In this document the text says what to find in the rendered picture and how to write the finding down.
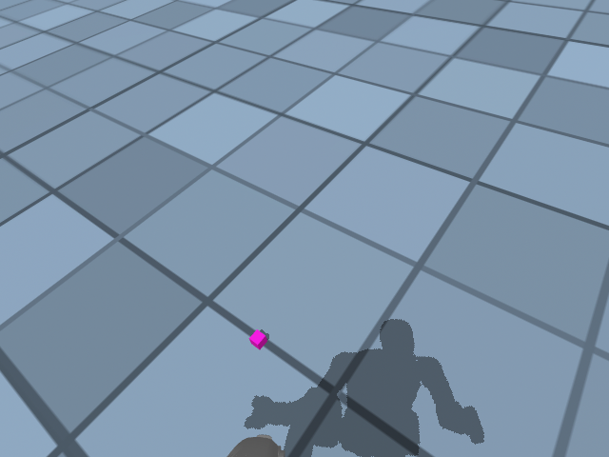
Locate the cube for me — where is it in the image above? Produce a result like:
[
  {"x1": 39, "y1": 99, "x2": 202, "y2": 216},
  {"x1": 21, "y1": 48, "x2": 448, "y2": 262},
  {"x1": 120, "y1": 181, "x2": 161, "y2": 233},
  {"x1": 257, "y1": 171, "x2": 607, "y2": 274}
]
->
[{"x1": 249, "y1": 329, "x2": 267, "y2": 349}]

